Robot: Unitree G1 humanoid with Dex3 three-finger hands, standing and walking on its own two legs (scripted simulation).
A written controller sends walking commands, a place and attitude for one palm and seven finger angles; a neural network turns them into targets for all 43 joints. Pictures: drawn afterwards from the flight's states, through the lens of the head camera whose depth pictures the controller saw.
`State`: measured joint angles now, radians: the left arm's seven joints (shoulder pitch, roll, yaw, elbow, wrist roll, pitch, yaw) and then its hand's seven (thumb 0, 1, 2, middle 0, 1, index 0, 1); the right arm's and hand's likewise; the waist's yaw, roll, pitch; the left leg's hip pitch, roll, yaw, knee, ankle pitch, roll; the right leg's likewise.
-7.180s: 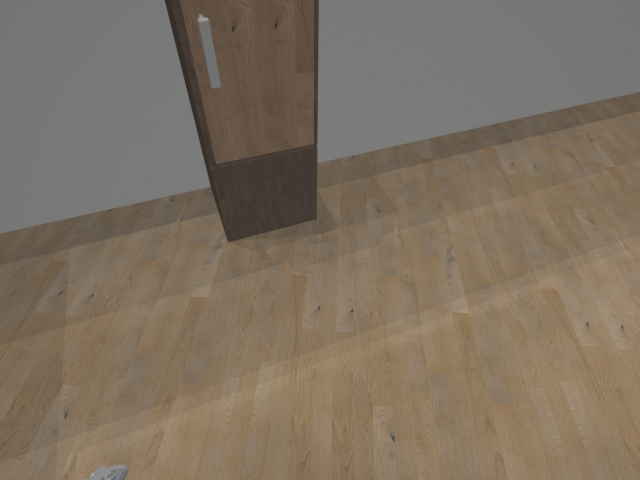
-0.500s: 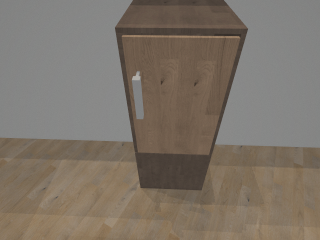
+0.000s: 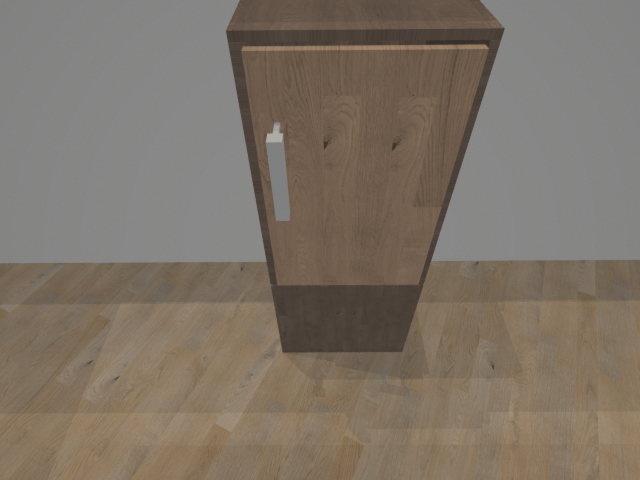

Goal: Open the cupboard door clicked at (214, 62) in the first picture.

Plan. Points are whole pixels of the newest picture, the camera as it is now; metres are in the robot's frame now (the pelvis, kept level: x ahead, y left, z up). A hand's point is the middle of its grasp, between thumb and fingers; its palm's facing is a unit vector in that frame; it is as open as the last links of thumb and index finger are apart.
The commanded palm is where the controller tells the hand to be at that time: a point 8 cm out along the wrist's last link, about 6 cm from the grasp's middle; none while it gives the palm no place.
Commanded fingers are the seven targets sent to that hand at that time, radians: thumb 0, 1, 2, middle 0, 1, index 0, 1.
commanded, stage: look again from close up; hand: left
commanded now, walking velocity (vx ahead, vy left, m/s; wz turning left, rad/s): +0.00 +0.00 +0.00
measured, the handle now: (280, 173) +0.61 +0.10 +0.04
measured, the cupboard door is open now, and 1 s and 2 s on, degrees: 0 0 0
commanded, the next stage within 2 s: raise the hand with hooked fingers in 0.56 s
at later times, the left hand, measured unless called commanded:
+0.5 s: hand out of the picture +0.04 +0.14 -0.17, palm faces +0.03 -0.98 -0.19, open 7.3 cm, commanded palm none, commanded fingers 0.00 0.90 0.90 -0.20 -0.30 -0.20 -0.30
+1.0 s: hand (239, 382) +0.24 +0.12 +0.00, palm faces +0.03 -1.00 -0.01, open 8.1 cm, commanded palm +0.17 +0.20 -0.04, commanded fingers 0.00 0.48 0.72 -0.23 -0.57 -0.23 -0.57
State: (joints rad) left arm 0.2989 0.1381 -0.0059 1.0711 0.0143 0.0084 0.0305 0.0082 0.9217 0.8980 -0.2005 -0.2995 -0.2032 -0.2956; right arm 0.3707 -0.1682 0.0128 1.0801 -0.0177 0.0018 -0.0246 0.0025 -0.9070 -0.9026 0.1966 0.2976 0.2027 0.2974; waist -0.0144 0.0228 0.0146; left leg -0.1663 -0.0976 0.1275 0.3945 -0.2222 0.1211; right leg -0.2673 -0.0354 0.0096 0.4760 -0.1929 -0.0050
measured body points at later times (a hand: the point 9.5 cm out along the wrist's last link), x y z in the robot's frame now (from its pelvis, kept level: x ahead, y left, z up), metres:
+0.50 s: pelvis +0.05 -0.02 +0.00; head +0.06 -0.03 +0.45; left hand +0.04 +0.19 -0.16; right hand +0.05 -0.24 -0.16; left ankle +0.00 +0.04 -0.74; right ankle +0.04 -0.14 -0.74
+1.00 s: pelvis +0.02 -0.08 -0.04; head +0.04 -0.07 +0.41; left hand +0.23 +0.17 +0.00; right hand +0.22 -0.33 -0.09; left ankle +0.00 +0.03 -0.74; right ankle +0.04 -0.14 -0.74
